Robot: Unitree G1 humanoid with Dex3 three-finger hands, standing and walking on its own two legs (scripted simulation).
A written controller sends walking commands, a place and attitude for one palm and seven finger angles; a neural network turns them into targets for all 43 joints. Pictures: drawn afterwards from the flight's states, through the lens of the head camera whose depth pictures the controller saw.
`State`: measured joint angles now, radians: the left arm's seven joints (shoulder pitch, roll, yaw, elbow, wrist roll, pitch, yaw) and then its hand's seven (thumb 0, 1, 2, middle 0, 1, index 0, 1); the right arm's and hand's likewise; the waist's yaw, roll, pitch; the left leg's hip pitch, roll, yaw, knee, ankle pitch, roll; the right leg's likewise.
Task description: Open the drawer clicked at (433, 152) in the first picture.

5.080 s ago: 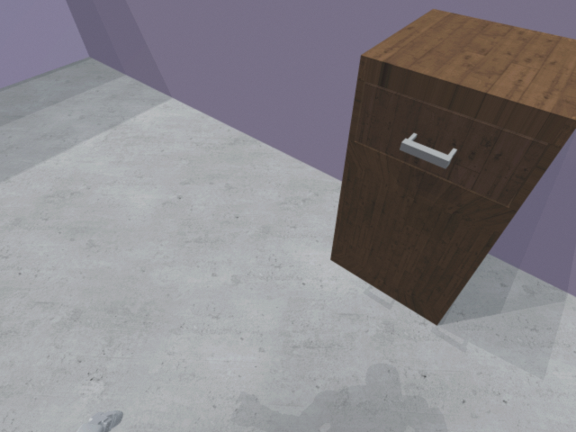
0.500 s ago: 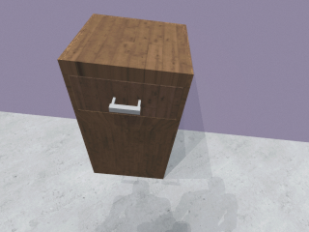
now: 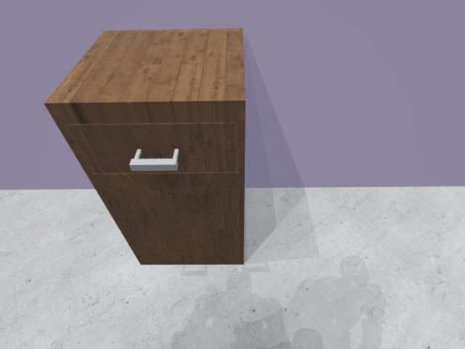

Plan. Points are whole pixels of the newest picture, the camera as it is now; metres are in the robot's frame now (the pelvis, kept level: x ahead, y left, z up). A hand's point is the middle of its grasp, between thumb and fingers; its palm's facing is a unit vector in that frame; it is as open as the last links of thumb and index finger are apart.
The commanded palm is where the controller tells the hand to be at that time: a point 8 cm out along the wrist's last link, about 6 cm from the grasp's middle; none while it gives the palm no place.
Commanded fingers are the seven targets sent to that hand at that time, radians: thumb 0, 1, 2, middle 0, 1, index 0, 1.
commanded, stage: come to a stop and stand still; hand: left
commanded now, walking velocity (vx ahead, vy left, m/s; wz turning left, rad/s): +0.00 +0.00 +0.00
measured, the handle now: (155, 158) +0.59 +0.23 -0.05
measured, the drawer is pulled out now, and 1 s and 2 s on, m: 0.00 0.00 0.00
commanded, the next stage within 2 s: look again from close up in 0.28 s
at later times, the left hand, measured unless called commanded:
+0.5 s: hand out of the picture -0.02 +0.15 -0.17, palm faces +0.02 -0.99 -0.17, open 7.4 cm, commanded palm none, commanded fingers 0.00 0.90 0.90 -0.20 -0.30 -0.20 -0.30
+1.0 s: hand out of the picture +0.01 +0.23 -0.17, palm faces -0.02 -0.98 -0.21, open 7.4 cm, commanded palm none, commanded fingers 0.00 0.90 0.90 -0.20 -0.30 -0.20 -0.30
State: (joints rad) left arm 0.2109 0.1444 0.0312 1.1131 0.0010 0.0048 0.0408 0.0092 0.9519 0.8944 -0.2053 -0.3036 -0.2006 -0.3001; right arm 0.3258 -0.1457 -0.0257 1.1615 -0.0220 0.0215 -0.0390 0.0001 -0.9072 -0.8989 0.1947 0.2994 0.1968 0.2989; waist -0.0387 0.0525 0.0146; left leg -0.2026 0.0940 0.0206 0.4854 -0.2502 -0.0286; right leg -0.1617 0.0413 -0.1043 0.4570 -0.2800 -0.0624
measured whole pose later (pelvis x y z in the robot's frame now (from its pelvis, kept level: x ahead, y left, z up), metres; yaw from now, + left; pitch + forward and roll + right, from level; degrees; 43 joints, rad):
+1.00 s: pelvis +0.00 +0.05 +0.00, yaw -2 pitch +0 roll +0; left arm 0.29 0.16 0.00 1.08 0.01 0.00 0.03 0.00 0.91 0.89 -0.20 -0.30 -0.20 -0.30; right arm 0.33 -0.14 0.03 1.09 -0.02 -0.02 -0.03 0.00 -0.91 -0.90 0.20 0.30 0.20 0.30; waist 0.00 0.01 0.03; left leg -0.19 -0.03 0.08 0.47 -0.28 0.05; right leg -0.21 -0.04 -0.03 0.50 -0.29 0.02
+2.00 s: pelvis +0.05 -0.02 +0.00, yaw -2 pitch +1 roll +1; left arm 0.23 0.16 0.03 0.97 0.02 0.00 0.04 0.00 0.92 0.89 -0.21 -0.30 -0.20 -0.30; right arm 0.24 -0.16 -0.03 1.04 -0.01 0.03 -0.02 0.00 -0.91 -0.90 0.19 0.30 0.20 0.30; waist 0.00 -0.01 0.02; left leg -0.24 0.02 0.03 0.59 -0.35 0.00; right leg -0.29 0.02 -0.11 0.54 -0.27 -0.07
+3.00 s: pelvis +0.04 +0.03 +0.00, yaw -3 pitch -1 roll +0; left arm 0.35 0.14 -0.03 0.97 0.05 0.04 0.05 0.01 0.92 0.89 -0.20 -0.30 -0.20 -0.30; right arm 0.34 -0.14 0.04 1.06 0.00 -0.03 -0.03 0.00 -0.91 -0.90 0.20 0.30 0.20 0.30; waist 0.01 0.01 0.02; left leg -0.16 -0.04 0.07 0.46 -0.29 0.05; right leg -0.25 -0.03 -0.07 0.48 -0.21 0.00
